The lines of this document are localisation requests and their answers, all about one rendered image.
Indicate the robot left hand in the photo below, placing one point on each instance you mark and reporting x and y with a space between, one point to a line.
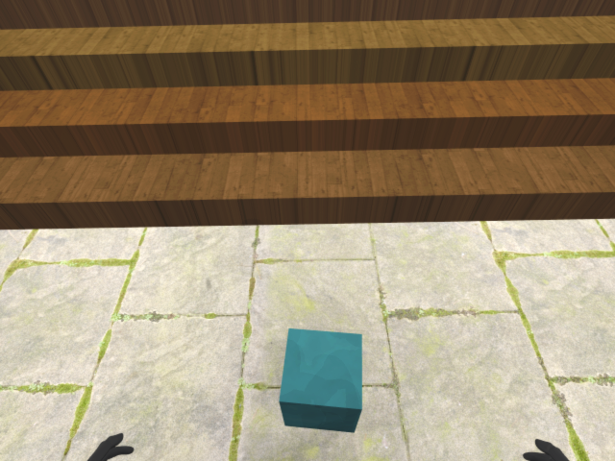
108 449

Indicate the carton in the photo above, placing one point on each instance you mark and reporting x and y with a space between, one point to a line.
322 380

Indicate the robot right hand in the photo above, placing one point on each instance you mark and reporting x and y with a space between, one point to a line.
551 453

